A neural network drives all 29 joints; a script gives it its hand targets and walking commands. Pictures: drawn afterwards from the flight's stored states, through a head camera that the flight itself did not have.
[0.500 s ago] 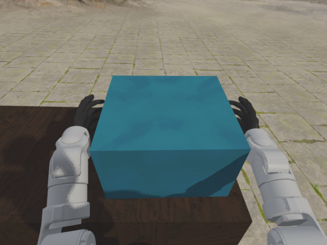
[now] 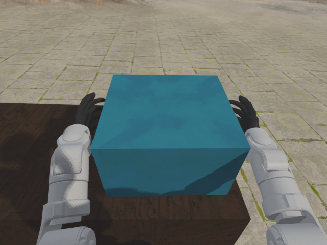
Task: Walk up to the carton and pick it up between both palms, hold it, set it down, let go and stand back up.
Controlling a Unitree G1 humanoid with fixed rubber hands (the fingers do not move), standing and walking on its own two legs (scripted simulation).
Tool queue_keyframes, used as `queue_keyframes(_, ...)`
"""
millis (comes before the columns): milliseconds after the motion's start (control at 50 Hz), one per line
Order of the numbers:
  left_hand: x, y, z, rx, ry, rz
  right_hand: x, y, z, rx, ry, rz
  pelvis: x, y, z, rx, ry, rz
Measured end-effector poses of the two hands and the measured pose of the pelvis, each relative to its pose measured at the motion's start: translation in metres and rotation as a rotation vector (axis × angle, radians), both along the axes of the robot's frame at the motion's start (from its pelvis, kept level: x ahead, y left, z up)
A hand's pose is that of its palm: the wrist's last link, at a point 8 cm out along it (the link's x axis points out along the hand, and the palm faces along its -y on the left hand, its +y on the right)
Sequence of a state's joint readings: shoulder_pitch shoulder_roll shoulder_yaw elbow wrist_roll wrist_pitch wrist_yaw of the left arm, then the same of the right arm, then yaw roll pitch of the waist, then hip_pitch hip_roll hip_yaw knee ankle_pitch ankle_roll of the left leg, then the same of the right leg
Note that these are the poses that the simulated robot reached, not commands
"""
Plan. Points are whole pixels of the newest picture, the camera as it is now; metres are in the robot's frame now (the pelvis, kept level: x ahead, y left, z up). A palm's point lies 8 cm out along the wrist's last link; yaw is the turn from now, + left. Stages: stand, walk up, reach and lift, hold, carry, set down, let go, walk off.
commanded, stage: hold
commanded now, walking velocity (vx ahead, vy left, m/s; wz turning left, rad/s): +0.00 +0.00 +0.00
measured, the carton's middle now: (166, 130) +0.40 +0.00 +0.14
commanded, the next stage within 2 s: none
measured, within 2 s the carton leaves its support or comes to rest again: neither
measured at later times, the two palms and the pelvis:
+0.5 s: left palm (83, 127) +0.36 +0.20 +0.18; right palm (246, 129) +0.36 -0.19 +0.18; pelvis +0.01 +0.00 +0.00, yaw +0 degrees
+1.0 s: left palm (83, 127) +0.35 +0.20 +0.18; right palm (248, 128) +0.36 -0.19 +0.18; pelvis +0.01 +0.00 +0.00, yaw +0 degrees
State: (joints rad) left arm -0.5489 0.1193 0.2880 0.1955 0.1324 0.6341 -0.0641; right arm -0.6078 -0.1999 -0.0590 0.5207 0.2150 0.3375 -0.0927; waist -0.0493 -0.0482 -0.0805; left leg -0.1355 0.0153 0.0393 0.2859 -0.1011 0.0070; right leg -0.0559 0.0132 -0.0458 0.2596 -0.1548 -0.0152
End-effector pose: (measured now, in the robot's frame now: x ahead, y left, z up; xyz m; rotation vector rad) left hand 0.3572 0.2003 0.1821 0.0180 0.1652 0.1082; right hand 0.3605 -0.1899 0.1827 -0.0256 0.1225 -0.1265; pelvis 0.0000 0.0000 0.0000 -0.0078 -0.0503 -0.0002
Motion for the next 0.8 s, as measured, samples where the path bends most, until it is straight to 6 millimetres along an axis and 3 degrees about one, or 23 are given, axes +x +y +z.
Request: queue_keyframes(800, -0.001, -0.001, -0.003, -0.001, -0.002, 0.008, 0.002, -0.001, -0.004, 0.002, 0.000, 0.006, 0.010, -0.001, 0.000, 0.002, -0.005, -0.005)
